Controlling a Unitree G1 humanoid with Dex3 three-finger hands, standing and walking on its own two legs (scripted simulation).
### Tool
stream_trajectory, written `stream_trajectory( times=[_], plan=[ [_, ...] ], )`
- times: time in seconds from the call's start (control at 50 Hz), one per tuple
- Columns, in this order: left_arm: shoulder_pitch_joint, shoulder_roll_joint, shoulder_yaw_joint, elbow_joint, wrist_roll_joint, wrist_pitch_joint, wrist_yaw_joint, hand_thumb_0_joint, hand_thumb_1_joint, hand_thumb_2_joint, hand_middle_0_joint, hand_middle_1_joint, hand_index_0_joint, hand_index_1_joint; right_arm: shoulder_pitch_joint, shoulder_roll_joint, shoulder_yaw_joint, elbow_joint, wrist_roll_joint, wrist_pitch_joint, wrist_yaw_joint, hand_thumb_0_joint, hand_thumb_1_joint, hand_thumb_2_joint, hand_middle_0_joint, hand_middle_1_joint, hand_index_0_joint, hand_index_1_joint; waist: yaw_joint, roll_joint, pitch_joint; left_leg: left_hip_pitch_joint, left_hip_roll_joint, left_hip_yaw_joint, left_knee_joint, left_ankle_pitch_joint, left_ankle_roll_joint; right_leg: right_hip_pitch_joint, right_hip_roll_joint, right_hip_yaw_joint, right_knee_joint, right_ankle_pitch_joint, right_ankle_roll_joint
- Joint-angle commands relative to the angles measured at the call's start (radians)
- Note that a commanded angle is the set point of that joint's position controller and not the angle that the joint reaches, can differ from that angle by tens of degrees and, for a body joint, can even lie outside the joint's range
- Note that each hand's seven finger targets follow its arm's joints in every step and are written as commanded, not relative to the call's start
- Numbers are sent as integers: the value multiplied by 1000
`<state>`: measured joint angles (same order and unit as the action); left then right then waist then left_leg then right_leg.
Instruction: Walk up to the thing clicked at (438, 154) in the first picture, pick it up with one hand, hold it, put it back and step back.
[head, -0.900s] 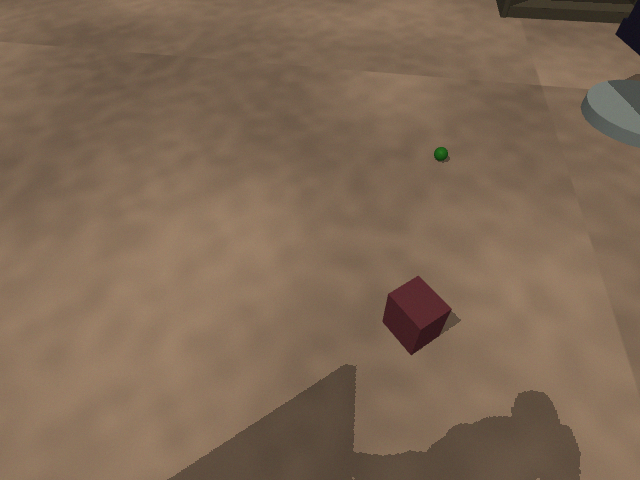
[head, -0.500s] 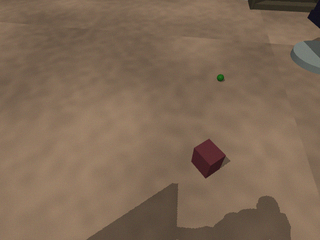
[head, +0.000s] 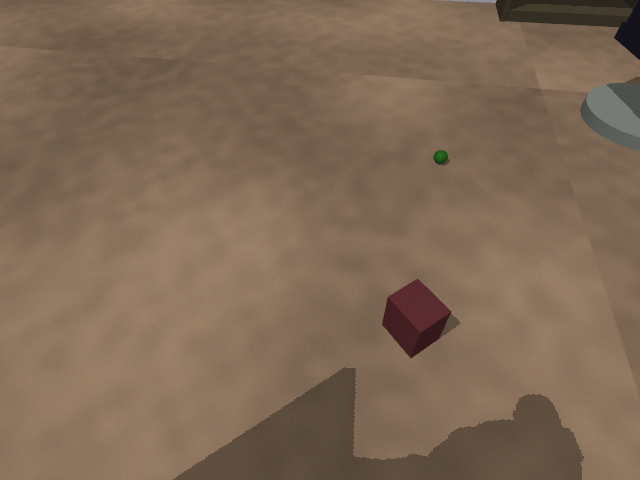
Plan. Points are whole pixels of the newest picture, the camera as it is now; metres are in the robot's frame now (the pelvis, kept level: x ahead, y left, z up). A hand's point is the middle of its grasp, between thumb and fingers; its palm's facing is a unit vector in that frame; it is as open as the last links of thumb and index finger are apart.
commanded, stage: stand
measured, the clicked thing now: (440, 157) +1.66 -0.54 -0.75
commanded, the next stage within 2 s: walk up in 0.22 s
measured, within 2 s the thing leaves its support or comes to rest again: neither
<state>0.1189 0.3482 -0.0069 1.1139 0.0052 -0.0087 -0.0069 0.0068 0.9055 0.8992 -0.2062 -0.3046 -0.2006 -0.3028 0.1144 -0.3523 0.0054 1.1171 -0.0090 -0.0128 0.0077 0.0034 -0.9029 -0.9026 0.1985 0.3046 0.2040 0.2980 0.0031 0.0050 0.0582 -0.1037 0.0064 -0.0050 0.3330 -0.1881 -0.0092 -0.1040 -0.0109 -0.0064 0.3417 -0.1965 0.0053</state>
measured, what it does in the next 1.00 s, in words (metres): steps on the spot, turning left: right foot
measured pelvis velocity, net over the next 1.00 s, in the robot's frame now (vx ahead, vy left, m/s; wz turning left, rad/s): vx -0.01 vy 0.00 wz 0.35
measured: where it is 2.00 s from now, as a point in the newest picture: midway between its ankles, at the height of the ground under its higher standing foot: outside the picture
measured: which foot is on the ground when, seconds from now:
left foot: down 0.00-1.00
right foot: down 0.00-0.62, up 0.64-0.92, down 0.94-1.00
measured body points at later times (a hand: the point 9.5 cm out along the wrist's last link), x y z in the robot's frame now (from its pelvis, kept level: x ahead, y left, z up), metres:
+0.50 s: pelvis -0.01 +0.00 -0.01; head +0.02 +0.01 +0.44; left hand +0.06 +0.33 -0.13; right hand +0.10 -0.32 -0.13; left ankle -0.03 +0.12 -0.71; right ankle +0.00 -0.12 -0.75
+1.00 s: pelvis -0.01 +0.00 -0.03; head +0.03 +0.01 +0.42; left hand -0.04 +0.33 -0.15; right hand +0.18 -0.27 -0.14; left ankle -0.03 +0.14 -0.74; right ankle +0.04 -0.13 -0.75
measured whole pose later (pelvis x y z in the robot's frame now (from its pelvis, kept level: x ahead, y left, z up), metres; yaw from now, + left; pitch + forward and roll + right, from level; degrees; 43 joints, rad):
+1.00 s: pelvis -0.01 +0.00 -0.03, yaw +20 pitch -2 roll -1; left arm 0.16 0.38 0.06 0.91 0.02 0.03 -0.02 0.01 0.91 0.90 -0.20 -0.30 -0.20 -0.30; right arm 0.21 -0.40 -0.03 0.86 0.00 0.00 -0.03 0.00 -0.90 -0.90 0.20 0.31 0.21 0.30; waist 0.01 0.02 0.13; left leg -0.38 -0.02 -0.13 0.80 -0.40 0.00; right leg -0.27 -0.03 -0.03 0.68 -0.37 0.01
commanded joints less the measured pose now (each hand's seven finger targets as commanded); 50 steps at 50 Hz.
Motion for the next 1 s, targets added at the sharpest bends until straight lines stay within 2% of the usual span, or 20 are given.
stream_trajectory(
  times=[0.0, 0.18, 0.2, 0.3, 0.36, 0.38, 0.42, 0.48, 0.56, 0.58, 0.6, 0.62, 0.64, 0.7, 0.86, 0.9, 0.92, 0.94, 0.96, 0.98],
  plan=[
    [-39, 211, 42, -58, 2, -23, 16, 0, 900, 900, -200, -300, -200, -300, -35, -200, -42, -55, 2, -21, -17, 0, -900, -900, 200, 300, 200, 300, 0, -11, -63, 4, 118, -92, -54, 145, 31, -3, -114, 95, -60, 139, -31],
    [-39, 211, 41, -57, 3, -26, 17, 0, 900, 900, -200, -300, -200, -300, -32, -205, -44, -57, 1, -19, -17, 0, -900, -900, 200, 300, 200, 300, -4, -15, -72, 14, 119, -87, -48, 138, 35, 4, -117, 99, -66, 152, -28],
    [-87, 271, 94, -85, 2, -12, 12, 0, 900, 900, -200, -300, -200, -300, 2, -258, -76, -94, 4, -12, -14, 0, -900, -900, 200, 300, 200, 300, 4, -19, -28, -126, 95, -137, 11, 290, 50, 47, -73, 17, 32, 95, -29],
    [-47, 242, 111, -133, 7, 11, 9, 0, 900, 900, -200, -300, -200, -300, -2, -262, -102, -163, -5, -3, -19, 0, -900, -900, 200, 300, 200, 300, 17, 33, -111, -182, 98, -182, 85, 236, 82, 55, -84, 17, 91, -12, -68],
    [-39, 289, 132, -161, 18, 17, 6, 0, 900, 900, -200, -300, -200, -300, 2, -231, -105, -199, -7, 3, -22, 0, -900, -900, 200, 300, 200, 300, 39, -105, -110, -257, -16, -56, 334, 80, 43, 56, -251, 135, -8, -48, -178],
    [-74, 310, 139, -186, 23, 15, 7, 0, 900, 900, -200, -300, -200, -300, 18, -225, -111, -211, -12, 10, -24, 0, -900, -900, 200, 300, 200, 300, 34, -187, -90, -290, -32, -13, 487, -212, 32, 6, -376, 207, -48, 32, -254],
    [-95, 308, 142, -239, 36, 10, 5, 0, 900, 900, -200, -300, -200, -300, 34, -255, -122, -252, -20, 24, -17, 0, -900, -900, 200, 300, 200, 300, 25, -162, -15, -335, 40, -51, 656, -362, 16, -95, -479, 257, -87, 120, -310],
    [-144, 302, 134, -273, 47, -1, 6, 0, 900, 900, -200, -300, -200, -300, 109, -239, -121, -252, -12, 19, 7, 0, -900, -900, 200, 300, 200, 300, -12, -166, -22, -300, 73, -41, 507, -282, 19, -56, -342, 69, 25, 183, -215],
    [-74, 295, 131, -287, 30, 28, -13, 0, 900, 900, -200, -300, -200, -300, 210, -214, -128, -216, -17, -14, -4, 0, -900, -900, 200, 300, 200, 300, -26, -146, -104, -81, -45, 109, 144, -57, 21, -73, -243, -79, 278, 113, -147],
    [-60, 245, 121, -298, 23, 39, -14, 0, 900, 900, -200, -300, -200, -300, 243, -248, -140, -207, -27, -24, -15, 0, -900, -900, 200, 300, 200, 300, -37, -31, -92, -9, -16, 18, 58, 9, 34, -165, -192, -119, 421, -21, -96],
    [-37, 168, 101, -330, 16, 51, -20, 0, 900, 900, -200, -300, -200, -300, 228, -368, -166, -234, -43, -34, -27, 0, -900, -900, 200, 300, 200, 300, -25, 261, -71, 64, 237, -403, -25, 158, 128, -406, -46, -142, 622, -352, -24],
    [-54, 224, 118, -328, 20, 64, -8, 0, 900, 900, -200, -300, -200, -300, 203, -432, -169, -270, -34, -39, -33, 0, -900, -900, 200, 300, 200, 300, -38, 209, -100, -53, 359, -616, -32, 123, 279, -364, -54, 43, 654, -463, -14],
    [-78, 257, 122, -319, 15, 64, -5, 0, 900, 900, -200, -300, -200, -300, 167, -410, -167, -283, -24, -42, -40, 0, -900, -900, 200, 300, 200, 300, -29, 135, -57, -108, 353, -596, -26, 124, 310, -356, -69, 78, 725, -436, -16],
    [13, 238, 124, -286, 4, 61, -5, 0, 900, 900, -200, -300, -200, -300, 126, -322, -130, -300, -19, -53, -61, 0, -900, -900, 200, 300, 200, 300, 19, 144, -70, -53, 237, -346, 105, 285, 231, -364, -98, 83, 660, -323, -27],
    [27, 202, 121, -286, 6, 36, -1, 0, 900, 900, -200, -300, -200, -300, 152, -309, -115, -333, -13, -36, -56, 0, -900, -900, 200, 300, 200, 300, -4, 147, -130, -120, 178, -276, 235, 467, 213, -157, -16, -8, 346, -256, -32],
    [92, 207, 126, -255, 11, 21, 5, 0, 900, 900, -200, -300, -200, -300, 98, -278, -100, -346, 4, -21, -52, 0, -900, -900, 200, 300, 200, 300, 43, 106, -129, -228, 124, -244, 312, 344, 144, -4, -17, -4, 151, -59, -59],
    [109, 267, 136, -257, 24, 9, 11, 0, 900, 900, -200, -300, -200, -300, 92, -233, -87, -359, 16, -17, -50, 0, -900, -900, 200, 300, 200, 300, 48, -29, -129, -276, 48, -186, 433, 233, 91, 13, -142, 153, 74, 27, -103],
    [65, 338, 143, -278, 22, 2, 8, 0, 900, 900, -200, -300, -200, -300, 83, -206, -83, -366, 20, -10, -54, 0, -900, -900, 200, 300, 200, 300, 38, -165, -97, -355, -82, -94, 530, -91, 45, -41, -319, 352, 9, 86, -202],
    [4, 364, 147, -296, 23, 2, 2, 0, 900, 900, -200, -300, -200, -300, 94, -241, -101, -348, 13, -2, -62, 0, -900, -900, 200, 300, 200, 300, 23, -242, -69, -305, -58, -69, 663, -451, 30, -158, -428, 434, -3, 134, -301],
    [-3, 323, 139, -304, 23, 0, 0, 0, 900, 900, -200, -300, -200, -300, 104, -258, -106, -329, 10, -2, -57, 0, -900, -900, 200, 300, 200, 300, 10, -197, -23, -309, -43, -95, 693, -462, 31, -184, -412, 400, 1, 167, -301]
  ],
)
